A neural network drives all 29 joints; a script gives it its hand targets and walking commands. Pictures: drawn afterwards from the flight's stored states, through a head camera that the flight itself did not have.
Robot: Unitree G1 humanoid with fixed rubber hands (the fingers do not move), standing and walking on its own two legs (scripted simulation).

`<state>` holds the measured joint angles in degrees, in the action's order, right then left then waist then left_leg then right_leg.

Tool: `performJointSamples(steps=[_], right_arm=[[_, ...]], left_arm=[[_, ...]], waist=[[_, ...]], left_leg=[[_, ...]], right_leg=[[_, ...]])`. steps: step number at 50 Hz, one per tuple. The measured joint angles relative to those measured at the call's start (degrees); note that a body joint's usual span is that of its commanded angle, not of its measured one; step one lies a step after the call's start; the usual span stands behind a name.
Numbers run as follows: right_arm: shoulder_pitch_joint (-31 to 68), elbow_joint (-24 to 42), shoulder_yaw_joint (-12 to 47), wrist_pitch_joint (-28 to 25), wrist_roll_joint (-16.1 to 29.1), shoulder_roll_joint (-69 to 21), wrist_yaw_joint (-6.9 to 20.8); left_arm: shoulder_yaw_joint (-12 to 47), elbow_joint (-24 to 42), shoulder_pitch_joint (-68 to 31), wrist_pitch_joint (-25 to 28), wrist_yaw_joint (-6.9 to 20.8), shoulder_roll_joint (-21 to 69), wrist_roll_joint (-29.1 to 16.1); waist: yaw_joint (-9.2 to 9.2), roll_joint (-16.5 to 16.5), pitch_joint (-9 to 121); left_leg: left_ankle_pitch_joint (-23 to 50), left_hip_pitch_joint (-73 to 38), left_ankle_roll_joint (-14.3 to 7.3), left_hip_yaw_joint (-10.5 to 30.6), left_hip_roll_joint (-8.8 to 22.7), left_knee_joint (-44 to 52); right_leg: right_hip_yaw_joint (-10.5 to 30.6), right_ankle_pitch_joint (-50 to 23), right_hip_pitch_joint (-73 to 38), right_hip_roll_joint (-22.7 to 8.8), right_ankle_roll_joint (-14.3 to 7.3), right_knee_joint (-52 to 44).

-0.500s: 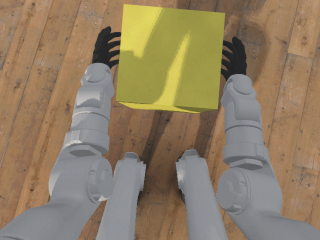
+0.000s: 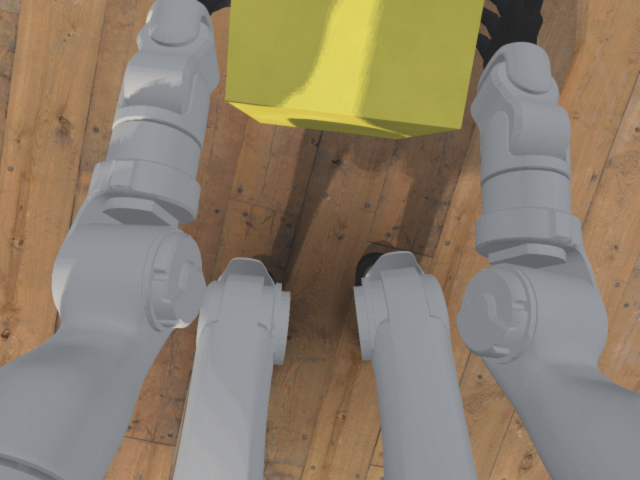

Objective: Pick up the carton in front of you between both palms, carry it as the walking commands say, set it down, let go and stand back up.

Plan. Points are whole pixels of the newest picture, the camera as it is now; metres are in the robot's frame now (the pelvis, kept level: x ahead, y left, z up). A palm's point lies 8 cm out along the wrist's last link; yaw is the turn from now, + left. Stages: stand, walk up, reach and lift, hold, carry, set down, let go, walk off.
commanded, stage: set down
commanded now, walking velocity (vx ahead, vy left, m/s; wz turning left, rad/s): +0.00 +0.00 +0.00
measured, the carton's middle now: (345, 35) +0.55 -0.04 -0.23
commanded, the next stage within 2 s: none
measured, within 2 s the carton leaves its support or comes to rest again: rests again in 0.50 s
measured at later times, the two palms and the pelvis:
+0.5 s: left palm (204, 19) +0.56 +0.11 -0.21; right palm (479, 59) +0.52 -0.19 -0.21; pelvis +0.01 +0.00 -0.04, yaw +0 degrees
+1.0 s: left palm (201, 21) +0.56 +0.11 -0.22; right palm (479, 64) +0.52 -0.19 -0.22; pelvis -0.01 +0.00 -0.05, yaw +0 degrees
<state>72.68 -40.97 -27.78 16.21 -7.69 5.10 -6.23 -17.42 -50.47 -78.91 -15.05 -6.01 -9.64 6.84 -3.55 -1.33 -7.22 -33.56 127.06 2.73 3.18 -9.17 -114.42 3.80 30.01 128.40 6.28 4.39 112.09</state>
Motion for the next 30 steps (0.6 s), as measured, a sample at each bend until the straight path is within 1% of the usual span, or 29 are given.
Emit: performJointSamples(steps=[4, 7, 13, 16, 23, 30], right_arm=[[2.10, -1.19, 1.04, -0.48, 1.80, 1.39, -0.64], [2.80, -1.61, 2.22, -0.87, 3.73, 2.46, -1.16], [2.27, -2.96, 4.12, -1.68, 6.75, 3.23, -1.85], [2.35, -4.47, 4.12, -2.44, 6.79, 3.42, -1.59], [2.61, -7.21, 3.24, -3.23, 5.19, 3.31, -0.12], [3.44, -8.52, 3.33, -3.93, 4.77, 3.82, 0.61]], left_arm=[[2.48, -1.82, -2.74, 0.49, -0.60, -1.80, -2.03], [4.80, -2.83, -4.33, 0.76, -1.24, -2.90, -3.91], [8.06, -4.24, -4.05, 1.48, -1.98, -4.14, -6.95], [7.96, -5.74, -4.25, 2.18, -1.97, -4.13, -6.94], [6.29, -8.66, -4.51, 3.12, -1.12, -4.09, -5.49], [6.85, -10.25, -5.73, 3.91, -0.55, -4.89, -6.29]], waist=[[-0.17, 0.16, -3.45], [-0.48, 0.50, -6.76], [-0.39, 0.87, -7.50], [-0.42, 0.77, -6.91], [-0.55, 0.53, -7.47], [-0.59, 0.21, -10.95]], left_leg=[[-0.97, 1.37, 0.03, -0.16, -0.17, -3.32], [-1.91, 0.94, 0.06, -0.26, -0.46, -5.64], [-4.21, 0.66, -0.18, -0.29, -0.03, -8.69], [-4.55, 0.98, -0.29, -0.41, 0.03, -9.49], [-4.34, 1.02, -0.52, -0.75, 0.16, -10.62], [-3.78, -0.05, -0.80, -1.03, 0.36, -11.42]], right_leg=[[-0.25, 0.93, 1.33, 0.07, 0.15, 3.21], [-0.62, 2.09, 0.82, -0.44, -0.01, 5.65], [-1.38, 4.06, 0.66, -0.64, -0.46, 8.46], [-1.47, 4.43, 0.96, -0.73, -0.49, 9.25], [-1.54, 4.35, 0.86, -0.97, -0.45, 10.37], [-1.71, 3.96, -0.45, -1.38, -0.46, 11.10]])
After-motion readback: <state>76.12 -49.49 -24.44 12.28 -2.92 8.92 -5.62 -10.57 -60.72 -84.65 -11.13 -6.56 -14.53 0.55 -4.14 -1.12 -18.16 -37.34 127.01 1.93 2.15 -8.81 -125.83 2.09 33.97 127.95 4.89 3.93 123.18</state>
